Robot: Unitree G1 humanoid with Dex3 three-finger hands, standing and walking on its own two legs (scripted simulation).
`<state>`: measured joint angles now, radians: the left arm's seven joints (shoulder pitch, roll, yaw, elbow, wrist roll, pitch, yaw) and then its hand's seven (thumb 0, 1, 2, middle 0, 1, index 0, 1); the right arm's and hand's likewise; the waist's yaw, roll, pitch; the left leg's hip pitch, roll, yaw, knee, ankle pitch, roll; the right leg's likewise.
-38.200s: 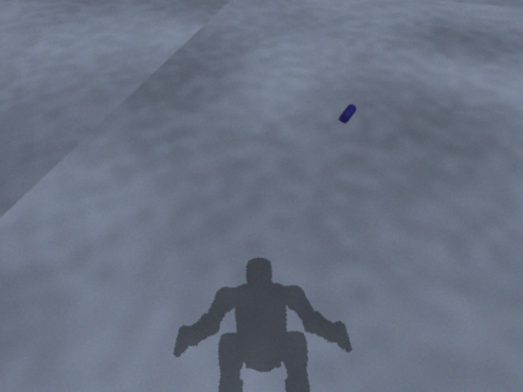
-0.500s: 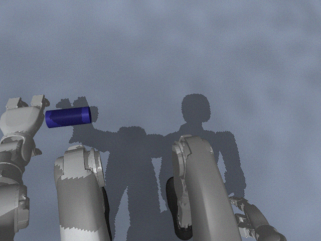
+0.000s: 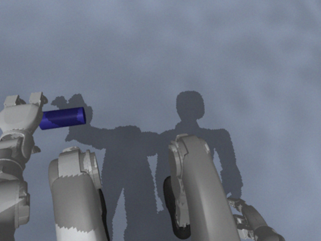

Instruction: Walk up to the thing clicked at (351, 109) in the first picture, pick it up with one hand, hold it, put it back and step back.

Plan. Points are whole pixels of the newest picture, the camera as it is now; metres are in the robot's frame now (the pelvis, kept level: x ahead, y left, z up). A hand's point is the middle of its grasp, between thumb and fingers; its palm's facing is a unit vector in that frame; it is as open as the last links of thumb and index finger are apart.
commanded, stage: rise first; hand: left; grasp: from above
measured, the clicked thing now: (63, 118) +0.45 +0.25 -0.29
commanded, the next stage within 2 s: approach in 1.02 s
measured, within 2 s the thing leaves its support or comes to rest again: neither
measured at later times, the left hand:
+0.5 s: hand (35, 124) +0.40 +0.29 -0.18, palm faces -0.46 -0.07 -0.89, open 14.3 cm
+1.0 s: hand (33, 126) +0.40 +0.30 -0.17, palm faces -0.45 -0.07 -0.89, open 14.3 cm
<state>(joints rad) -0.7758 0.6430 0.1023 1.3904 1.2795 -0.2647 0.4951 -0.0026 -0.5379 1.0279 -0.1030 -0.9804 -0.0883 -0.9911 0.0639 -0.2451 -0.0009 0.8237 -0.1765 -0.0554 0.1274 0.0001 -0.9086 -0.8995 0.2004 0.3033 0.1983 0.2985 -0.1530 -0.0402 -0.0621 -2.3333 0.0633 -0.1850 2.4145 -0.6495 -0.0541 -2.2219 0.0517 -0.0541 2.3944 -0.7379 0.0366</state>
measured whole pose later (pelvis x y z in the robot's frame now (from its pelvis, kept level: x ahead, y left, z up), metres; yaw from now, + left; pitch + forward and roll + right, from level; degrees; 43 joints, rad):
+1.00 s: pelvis +0.00 +0.00 +0.00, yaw -1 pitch +31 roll -7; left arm -0.81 0.65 0.07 1.41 1.28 -0.26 0.47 0.00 -0.57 1.06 -0.09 -0.99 -0.07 -1.01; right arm 0.09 -0.25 0.03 0.81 -0.17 -0.07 0.14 0.00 -0.91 -0.90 0.20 0.30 0.20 0.30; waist -0.17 -0.04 -0.06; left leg -2.33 0.06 -0.19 2.41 -0.64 -0.05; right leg -2.21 0.05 -0.06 2.38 -0.73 0.04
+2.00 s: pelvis -0.01 +0.00 +0.01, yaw +0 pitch +31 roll -6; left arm -0.91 0.58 -0.03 1.49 1.23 -0.20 0.44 0.00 -0.51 1.05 -0.10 -1.08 -0.10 -1.08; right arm 0.12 -0.27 0.04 0.80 -0.16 -0.09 0.15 0.00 -0.92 -0.90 0.20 0.30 0.20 0.30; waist -0.19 -0.02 -0.07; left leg -2.30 0.06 -0.19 2.37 -0.63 -0.05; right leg -2.20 0.06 -0.06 2.35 -0.70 0.03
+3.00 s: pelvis +0.00 +0.01 -0.02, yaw -6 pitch +27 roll -11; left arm -0.96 0.79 -0.04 1.74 1.25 -0.22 0.70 0.00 -0.47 0.99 -0.09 -1.08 -0.10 -1.06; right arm 0.04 -0.31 0.19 0.83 -0.31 -0.31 0.32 0.00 -0.92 -0.90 0.20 0.30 0.19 0.30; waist -0.29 -0.12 0.08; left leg -2.34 0.04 -0.31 2.53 -0.69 -0.08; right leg -2.20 0.09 -0.14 2.43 -0.73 0.06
